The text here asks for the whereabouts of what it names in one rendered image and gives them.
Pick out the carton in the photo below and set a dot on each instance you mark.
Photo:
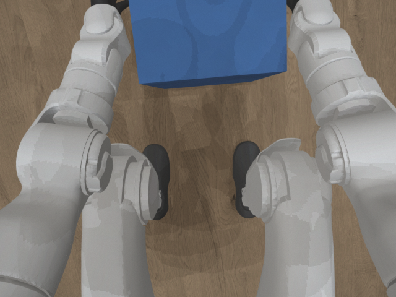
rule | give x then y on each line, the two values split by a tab
190	43

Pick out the left robot hand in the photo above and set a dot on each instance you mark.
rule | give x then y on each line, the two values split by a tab
120	6

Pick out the left robot foot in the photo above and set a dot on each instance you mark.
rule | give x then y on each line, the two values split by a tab
158	157

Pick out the robot right upper arm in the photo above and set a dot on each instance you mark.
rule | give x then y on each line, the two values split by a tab
359	154

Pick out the robot left upper arm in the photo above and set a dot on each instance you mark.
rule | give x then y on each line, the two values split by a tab
59	167

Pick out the left robot forearm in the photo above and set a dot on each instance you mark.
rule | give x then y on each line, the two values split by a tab
91	80

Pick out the right robot shin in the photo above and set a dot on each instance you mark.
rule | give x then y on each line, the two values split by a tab
286	144

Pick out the right robot forearm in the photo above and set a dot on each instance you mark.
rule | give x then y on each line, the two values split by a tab
331	69

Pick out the right robot hand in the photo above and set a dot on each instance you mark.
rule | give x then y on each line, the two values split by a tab
291	4

